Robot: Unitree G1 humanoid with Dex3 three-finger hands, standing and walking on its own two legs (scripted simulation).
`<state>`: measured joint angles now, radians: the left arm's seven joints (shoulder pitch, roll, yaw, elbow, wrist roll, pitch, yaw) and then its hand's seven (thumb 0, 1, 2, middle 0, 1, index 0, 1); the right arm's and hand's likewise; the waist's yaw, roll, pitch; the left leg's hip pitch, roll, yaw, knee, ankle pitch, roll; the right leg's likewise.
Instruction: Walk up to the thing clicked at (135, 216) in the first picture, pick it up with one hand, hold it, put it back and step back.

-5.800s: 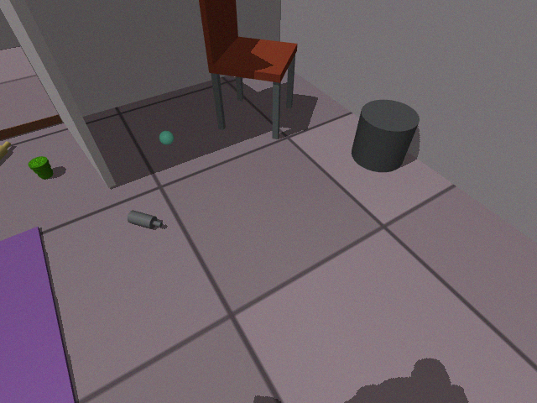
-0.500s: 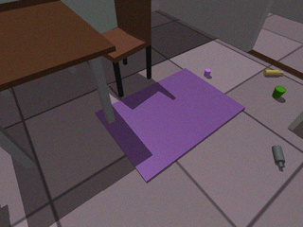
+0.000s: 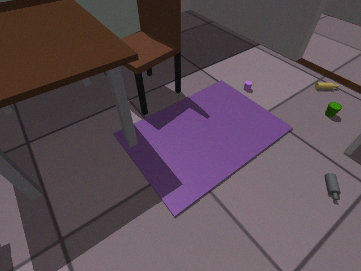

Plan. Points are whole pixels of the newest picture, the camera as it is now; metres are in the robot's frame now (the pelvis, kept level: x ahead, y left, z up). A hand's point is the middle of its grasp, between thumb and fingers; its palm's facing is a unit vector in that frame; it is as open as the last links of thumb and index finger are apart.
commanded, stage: stand
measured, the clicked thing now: (332, 187) +0.71 -0.92 -0.75
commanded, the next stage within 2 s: walk up in 0.34 s
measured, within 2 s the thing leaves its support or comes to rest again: neither
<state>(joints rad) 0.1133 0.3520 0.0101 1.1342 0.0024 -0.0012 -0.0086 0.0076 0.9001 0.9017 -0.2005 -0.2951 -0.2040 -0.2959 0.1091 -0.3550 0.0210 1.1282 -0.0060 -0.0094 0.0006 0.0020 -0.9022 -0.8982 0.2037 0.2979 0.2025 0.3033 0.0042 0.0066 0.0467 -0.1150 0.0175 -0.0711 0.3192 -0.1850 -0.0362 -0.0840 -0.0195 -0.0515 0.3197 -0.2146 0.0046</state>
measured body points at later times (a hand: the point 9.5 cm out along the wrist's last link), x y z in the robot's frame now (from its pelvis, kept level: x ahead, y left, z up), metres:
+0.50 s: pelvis -0.02 +0.03 -0.01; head +0.02 +0.01 +0.44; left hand +0.08 +0.33 -0.13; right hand +0.08 -0.31 -0.12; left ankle -0.01 +0.15 -0.72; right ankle -0.03 -0.12 -0.75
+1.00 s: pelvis -0.05 +0.05 -0.03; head -0.01 +0.02 +0.42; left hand +0.22 +0.28 -0.12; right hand -0.18 -0.27 -0.13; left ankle +0.02 +0.16 -0.75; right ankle -0.11 -0.07 -0.75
